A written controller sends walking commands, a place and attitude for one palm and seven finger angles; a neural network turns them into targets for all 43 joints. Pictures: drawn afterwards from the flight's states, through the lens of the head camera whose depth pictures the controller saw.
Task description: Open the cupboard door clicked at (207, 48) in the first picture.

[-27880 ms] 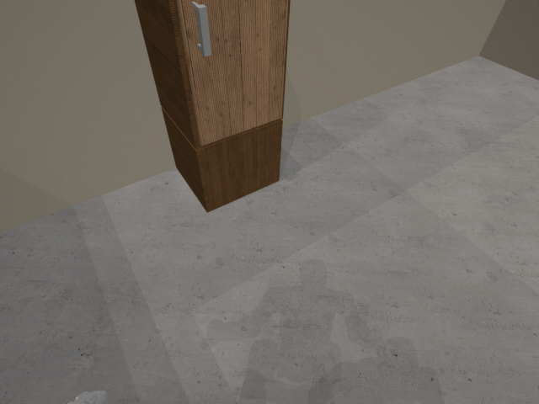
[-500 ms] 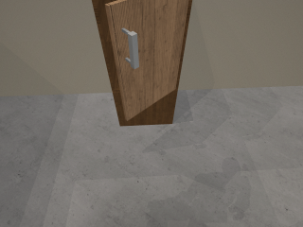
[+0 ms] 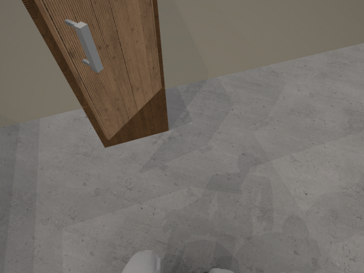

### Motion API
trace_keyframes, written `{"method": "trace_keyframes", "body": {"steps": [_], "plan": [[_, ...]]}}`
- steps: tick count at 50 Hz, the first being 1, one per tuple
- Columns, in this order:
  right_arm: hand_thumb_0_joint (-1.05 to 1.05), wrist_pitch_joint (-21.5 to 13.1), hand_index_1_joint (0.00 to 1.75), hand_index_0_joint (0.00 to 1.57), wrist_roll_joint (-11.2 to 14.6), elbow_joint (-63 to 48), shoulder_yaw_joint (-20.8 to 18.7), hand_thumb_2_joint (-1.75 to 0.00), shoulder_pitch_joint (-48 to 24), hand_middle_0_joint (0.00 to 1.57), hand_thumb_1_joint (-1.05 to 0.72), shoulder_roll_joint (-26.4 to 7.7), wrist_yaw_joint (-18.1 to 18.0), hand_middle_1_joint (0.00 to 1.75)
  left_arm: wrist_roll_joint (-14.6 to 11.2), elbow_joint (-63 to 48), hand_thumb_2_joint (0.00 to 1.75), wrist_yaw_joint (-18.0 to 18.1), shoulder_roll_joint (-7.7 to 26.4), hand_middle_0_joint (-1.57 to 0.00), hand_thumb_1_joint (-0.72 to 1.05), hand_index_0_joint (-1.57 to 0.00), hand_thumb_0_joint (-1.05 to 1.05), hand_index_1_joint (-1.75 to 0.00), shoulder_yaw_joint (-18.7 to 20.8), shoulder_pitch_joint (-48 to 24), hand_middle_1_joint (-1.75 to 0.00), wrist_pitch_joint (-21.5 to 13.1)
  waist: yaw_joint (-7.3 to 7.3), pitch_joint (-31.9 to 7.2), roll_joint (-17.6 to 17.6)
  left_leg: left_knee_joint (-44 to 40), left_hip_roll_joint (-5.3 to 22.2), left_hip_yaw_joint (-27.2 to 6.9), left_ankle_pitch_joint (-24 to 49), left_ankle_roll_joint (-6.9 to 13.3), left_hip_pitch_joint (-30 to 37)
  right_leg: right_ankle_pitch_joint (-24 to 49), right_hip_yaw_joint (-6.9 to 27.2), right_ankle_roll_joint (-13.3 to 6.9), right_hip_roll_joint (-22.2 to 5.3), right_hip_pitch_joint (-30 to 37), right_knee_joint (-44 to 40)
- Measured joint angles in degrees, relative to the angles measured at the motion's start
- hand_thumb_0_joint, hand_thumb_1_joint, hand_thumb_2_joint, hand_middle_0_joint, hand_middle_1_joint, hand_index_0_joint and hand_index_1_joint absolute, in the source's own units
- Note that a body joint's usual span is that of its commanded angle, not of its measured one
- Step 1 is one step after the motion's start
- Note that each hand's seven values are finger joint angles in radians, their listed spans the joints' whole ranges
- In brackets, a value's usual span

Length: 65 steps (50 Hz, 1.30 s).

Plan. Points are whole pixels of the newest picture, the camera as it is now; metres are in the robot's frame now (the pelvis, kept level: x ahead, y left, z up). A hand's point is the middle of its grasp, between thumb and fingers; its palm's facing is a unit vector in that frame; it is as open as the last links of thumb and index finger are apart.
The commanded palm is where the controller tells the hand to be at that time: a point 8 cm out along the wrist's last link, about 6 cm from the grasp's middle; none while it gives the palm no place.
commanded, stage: walk to a spot facing it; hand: left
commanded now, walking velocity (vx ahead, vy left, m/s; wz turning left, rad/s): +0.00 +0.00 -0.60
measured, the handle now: (84, 46) +0.64 +0.32 +0.10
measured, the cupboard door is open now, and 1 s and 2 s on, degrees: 38 38 38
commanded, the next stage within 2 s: none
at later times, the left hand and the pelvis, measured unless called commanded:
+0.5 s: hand (110, 257) +0.16 +0.19 -0.16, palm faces -0.30 -0.93 -0.23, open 7.4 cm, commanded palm none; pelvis -0.01 +0.02 +0.00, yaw -18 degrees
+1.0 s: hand (150, 227) +0.23 +0.10 -0.16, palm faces -0.60 -0.79 -0.15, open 7.4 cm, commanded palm none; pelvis +0.04 +0.01 +0.01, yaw -37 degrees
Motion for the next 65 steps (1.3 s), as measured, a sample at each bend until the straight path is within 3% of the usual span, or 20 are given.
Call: {"method": "trace_keyframes", "body": {"steps": [5, 8, 9, 12, 14, 16, 23, 26, 29, 32, 37, 41, 44, 48, 51, 55, 59, 61, 63, 65], "plan": [[0.00, -0.88, 0.30, 0.20, 0.42, -2.66, 0.41, -0.90, -2.67, 0.20, -0.91, 0.71, -0.06, 0.30, 0.20, -0.20, 0.90, -0.43, 0.46, -0.20, 0.91, -0.20, 0.01, -0.30, 0.06, 0.95, -0.30, 0.46, 0.88, -0.95, -1.84, -11.00, -1.63, -1.14, 0.85, 0.36, 2.78, 2.14, 3.95, 0.92, 1.04, -0.27, -2.31], [0.00, -2.08, 0.30, 0.20, 0.52, -3.99, 1.10, -0.90, -2.74, 0.20, -0.91, 0.91, -0.29, 0.30, -0.16, -0.51, 0.90, -0.64, 0.89, -0.20, 0.91, -0.20, 0.01, -0.30, 0.23, 1.30, -0.30, 1.01, 0.95, -2.07, -2.35, -24.45, -1.93, -1.60, 5.90, 1.19, 7.85, 1.82, 5.81, 2.11, 2.20, -1.96, -0.66], [0.00, -2.76, 0.30, 0.20, 0.21, -4.48, 1.26, -0.90, -2.27, 0.20, -0.91, 0.59, -0.44, 0.30, -0.46, -0.68, 0.90, -0.81, 0.85, -0.20, 0.91, -0.20, 0.01, -0.30, 0.21, 1.22, -0.30, 1.35, 0.69, -2.56, -1.54, -27.63, -1.13, -2.14, 9.63, 2.26, 8.56, -1.03, 5.39, 2.32, 2.98, -3.39, 1.80], [0.00, -3.20, 0.30, 0.21, -0.85, -4.33, 2.14, -0.90, -1.04, 0.20, -0.91, 1.51, -0.80, 0.30, -0.26, -0.91, 0.90, -1.69, 2.30, -0.20, 0.91, -0.20, 0.01, -0.30, 0.71, -0.59, -0.30, 2.09, 1.34, -1.52, -3.00, -26.18, -0.58, -0.14, 9.73, 3.42, 8.85, -11.77, 2.51, 3.73, 2.00, -8.61, 18.43], [0.00, -3.03, 0.30, 0.21, -1.18, -4.05, 2.60, -0.90, 0.55, 0.20, -0.91, 1.89, -0.78, 0.30, -0.20, -1.35, 0.90, -2.21, 2.97, -0.20, 0.91, -0.20, 0.01, -0.30, 1.08, -1.42, -0.30, 2.10, 1.55, -1.48, -3.08, -27.97, 0.32, 0.69, 9.89, 3.33, 10.04, -12.13, 0.04, 4.74, 0.78, -11.03, 27.07], [0.00, -2.84, 0.30, 0.21, -1.35, -3.58, 2.76, -0.90, 1.94, 0.20, -0.90, 1.95, -0.75, 0.30, -0.25, -2.07, 0.90, -2.57, 3.24, -0.20, 0.91, -0.20, 0.01, -0.30, 1.17, -1.97, -0.30, 2.05, 1.60, -1.46, -2.59, -30.00, 1.33, 1.54, 10.75, 3.15, 11.18, -11.70, -1.96, 5.45, -0.76, -11.42, 29.37], [0.00, -2.51, 0.30, 0.21, -1.41, -2.36, 2.03, -0.90, 5.60, 0.20, -0.90, 0.58, -0.19, 0.30, -0.45, -2.75, 0.90, -3.10, 3.07, -0.20, 0.91, -0.19, 0.01, -0.30, 0.41, -3.11, -0.30, 1.86, -0.15, -1.67, -0.02, -30.23, 4.69, 6.12, 10.13, 1.81, 12.34, -11.40, -5.59, 4.84, -3.34, -4.55, 15.07], [0.00, -2.08, 0.30, 0.21, -0.91, -2.19, 1.48, -0.90, 7.44, 0.20, -0.90, -0.54, 0.16, 0.30, -0.46, -3.28, 0.90, -3.09, 3.36, -0.20, 0.91, -0.19, 0.01, -0.30, -0.23, -2.99, -0.30, 0.87, -1.00, -2.31, 0.28, -25.30, 5.61, 8.10, 7.56, 0.65, 10.62, -0.89, -5.96, 2.74, -3.69, 1.83, 1.53], [0.00, -0.28, 0.30, 0.21, -0.20, -1.15, 0.74, -0.90, 6.37, 0.20, -0.90, -2.37, 0.02, 0.30, -0.42, -2.86, 0.90, -1.81, 2.48, -0.20, 0.91, -0.20, 0.01, -0.30, -0.55, -3.29, -0.30, -0.43, -1.35, -1.25, 1.58, -9.84, 4.35, 3.50, -2.96, -0.09, 4.93, -3.95, -4.22, 1.55, -2.72, 1.08, 3.22], [0.01, 0.59, 0.30, 0.21, 0.04, -0.68, 0.35, -0.90, 4.53, 0.20, -0.91, -2.76, -0.12, 0.30, -0.35, -2.67, 0.90, -0.75, 1.77, -0.20, 0.91, -0.20, 0.00, -0.30, -0.68, -2.46, -0.30, -0.25, -1.38, -0.47, 1.04, -0.29, 2.16, 0.88, -2.87, -0.69, 0.70, -3.83, -1.63, 1.69, -1.97, 1.53, 2.02], [0.01, -0.21, 0.30, 0.20, 0.05, -2.57, 0.36, -0.90, 3.26, 0.20, -0.91, -1.47, 0.47, 0.30, 0.02, -1.57, 0.90, -0.87, 1.45, -0.20, 0.91, -0.20, 0.00, -0.30, -0.81, -0.91, -0.30, 0.58, -1.24, -1.10, -1.42, -8.30, 0.07, 1.13, -0.11, -0.87, 1.43, -1.84, 2.73, 1.97, -1.49, 2.10, -0.51], [0.00, -2.54, 0.30, 0.20, -0.38, -4.15, 1.10, -0.90, 4.90, 0.20, -0.91, -1.09, 0.78, 0.30, -0.13, -1.14, 0.90, -1.79, 0.99, -0.20, 0.91, -0.20, 0.01, -0.30, -0.66, 0.58, -0.30, 1.15, -1.31, -3.26, -1.45, -25.08, -0.67, 1.63, 1.93, 0.68, 8.09, -5.39, 4.83, 2.02, -0.02, 0.38, 2.68], [0.00, -4.50, 0.30, 0.20, -1.52, -3.72, 1.73, -0.90, 6.94, 0.20, -0.91, -0.44, 0.20, 0.30, -0.21, -0.78, 0.90, -2.81, 1.04, -0.20, 0.91, -0.20, 0.01, -0.30, -0.06, 0.06, -0.30, 1.82, -1.50, -3.58, -1.07, -24.91, 0.82, 2.88, 8.51, 3.26, 8.29, -13.78, 1.46, 1.89, 0.08, -5.69, 18.11], [0.00, -5.13, 0.30, 0.21, -1.75, -1.53, 2.68, -0.90, 11.37, 0.20, -0.91, 1.04, 0.08, 0.30, 0.35, -1.18, 0.90, -4.29, 1.54, -0.20, 0.91, -0.20, 0.01, -0.30, 0.81, -1.72, -0.30, 1.23, -1.05, -4.11, -1.82, -31.70, 1.97, 5.56, 9.73, 2.87, 13.21, -6.17, -3.04, 2.86, -3.18, -12.73, 31.65], [0.00, -5.59, 0.30, 0.21, -1.62, 0.17, 2.88, -0.90, 14.13, 0.20, -0.91, 1.52, 0.06, 0.30, 0.33, -1.90, 0.90, -4.77, 1.31, -0.20, 0.91, -0.19, 0.01, -0.30, 0.61, -3.00, -0.30, 0.78, -1.10, -4.18, -1.35, -36.45, 2.95, 7.76, 10.83, 2.25, 16.69, -2.47, -4.81, 3.56, -5.17, -14.85, 29.65], [0.00, -5.63, 0.30, 0.21, -1.77, 1.68, 2.68, -0.90, 16.83, 0.20, -0.90, 1.63, 0.42, 0.30, 0.25, -2.01, 0.90, -4.99, 1.12, -0.20, 0.91, -0.19, 0.01, -0.30, 0.12, -5.05, -0.30, 0.71, -2.45, -3.78, -0.81, -38.54, 4.25, 11.16, 9.53, 0.87, 20.29, -1.76, -6.87, 3.43, -6.41, -13.83, 18.70], [0.00, -5.17, 0.30, 0.21, -1.94, 2.80, 2.41, -0.90, 18.95, 0.20, -0.90, 1.19, 0.76, 0.30, 0.24, -2.05, 0.90, -5.06, 1.05, -0.20, 0.91, -0.19, 0.01, -0.30, -0.33, -7.42, -0.30, 0.20, -4.17, -2.96, 0.21, -35.53, 6.37, 14.14, 5.24, -1.48, 22.66, -3.32, -9.29, 1.77, -5.18, -9.13, 7.69], [0.00, -4.69, 0.30, 0.21, -1.25, 3.43, 2.49, -0.90, 20.39, 0.20, -0.90, 1.39, 1.12, 0.30, 0.26, -2.79, 0.90, -4.96, 1.64, -0.20, 0.91, -0.19, 0.01, -0.30, -0.54, -8.01, -0.30, -1.62, -4.36, -3.00, -0.43, -25.68, 7.94, 14.24, 1.29, -1.41, 20.04, -2.15, -9.26, -0.92, -4.51, -4.85, 1.86], [0.00, -3.12, 0.30, 0.21, -0.49, 4.78, 2.32, -0.90, 17.93, 0.20, -0.90, 1.05, 1.38, 0.30, -0.45, -2.92, 0.90, -3.72, 1.09, -0.20, 0.91, -0.20, 0.01, -0.30, -0.26, -8.28, -0.30, -3.50, -3.93, -1.27, 0.03, -6.64, 7.73, 7.77, -2.63, -0.33, 12.58, -2.04, -8.70, -1.57, -3.52, -5.00, 5.61], [0.01, -2.42, 0.30, 0.21, -0.40, 5.01, 1.78, -0.90, 14.51, 0.20, -0.91, 0.70, 1.28, 0.30, -0.75, -2.57, 0.90, -2.59, 0.30, -0.20, 0.91, -0.20, 0.00, -0.30, -0.53, -7.03, -0.30, -3.91, -3.92, -0.37, 0.52, 5.20, 6.40, 3.23, -0.46, -0.05, 5.38, -2.72, -8.12, -1.26, -2.45, -2.71, 4.68]]}}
